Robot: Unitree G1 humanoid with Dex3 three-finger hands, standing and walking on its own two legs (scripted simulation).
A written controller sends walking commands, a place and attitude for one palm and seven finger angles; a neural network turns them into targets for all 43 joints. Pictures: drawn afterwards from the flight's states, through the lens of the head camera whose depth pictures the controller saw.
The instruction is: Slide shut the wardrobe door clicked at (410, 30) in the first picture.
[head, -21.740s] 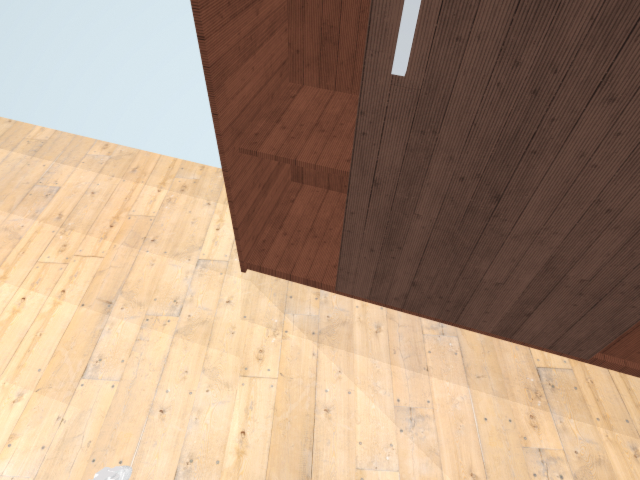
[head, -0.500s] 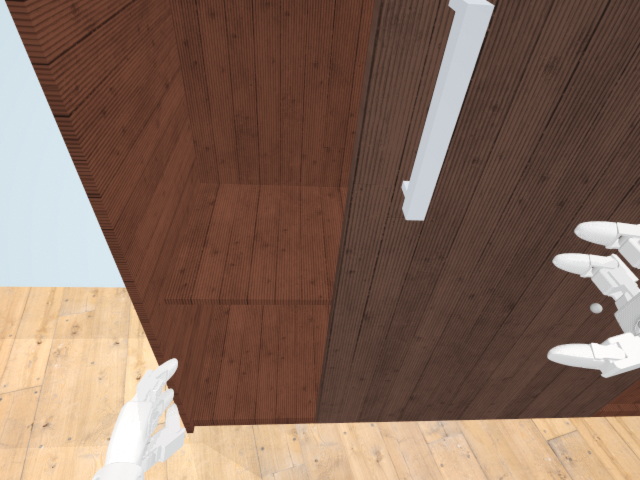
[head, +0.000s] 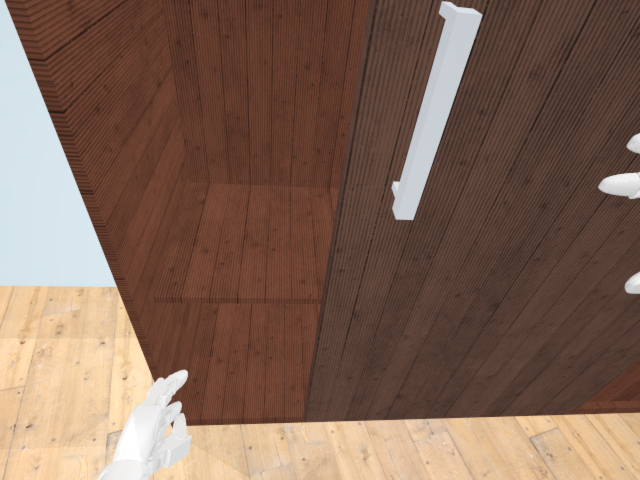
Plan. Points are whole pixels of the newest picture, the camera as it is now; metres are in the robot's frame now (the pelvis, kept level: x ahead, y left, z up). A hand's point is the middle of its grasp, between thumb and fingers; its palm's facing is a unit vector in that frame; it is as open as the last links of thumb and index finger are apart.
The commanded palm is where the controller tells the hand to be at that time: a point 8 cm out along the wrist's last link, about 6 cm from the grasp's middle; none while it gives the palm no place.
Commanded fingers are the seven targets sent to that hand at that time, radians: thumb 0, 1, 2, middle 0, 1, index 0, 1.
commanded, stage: raise the hand with hooked fingers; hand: right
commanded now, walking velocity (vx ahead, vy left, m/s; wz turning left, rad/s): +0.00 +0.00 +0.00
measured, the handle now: (423, 122) +0.46 -0.11 +0.27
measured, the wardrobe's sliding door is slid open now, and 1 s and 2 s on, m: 0.36 0.36 0.36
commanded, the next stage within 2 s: move the hooked fingers beside the handle in 0.42 s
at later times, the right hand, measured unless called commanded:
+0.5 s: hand (635, 215) +0.29 -0.27 +0.28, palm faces +0.04 +0.98 -0.19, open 14.0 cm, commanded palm +0.25 -0.32 +0.28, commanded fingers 0.00 0.50 -0.30 0.30 1.20 0.30 1.20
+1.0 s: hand (587, 190) +0.33 -0.26 +0.27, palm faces +0.01 +0.99 -0.14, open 14.0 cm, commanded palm +0.30 -0.30 +0.28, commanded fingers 0.00 0.50 -0.30 0.30 1.20 0.30 1.20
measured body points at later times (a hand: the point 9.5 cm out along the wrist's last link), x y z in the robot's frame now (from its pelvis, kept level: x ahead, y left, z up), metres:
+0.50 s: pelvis +0.01 +0.00 +0.00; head -0.02 +0.04 +0.45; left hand +0.22 +0.22 -0.07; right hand +0.28 -0.33 +0.29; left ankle -0.02 +0.10 -0.74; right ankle +0.05 -0.10 -0.74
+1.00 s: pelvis +0.02 +0.01 +0.00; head -0.01 +0.04 +0.45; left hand +0.21 +0.23 -0.08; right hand +0.33 -0.31 +0.28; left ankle -0.02 +0.10 -0.74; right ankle +0.05 -0.10 -0.74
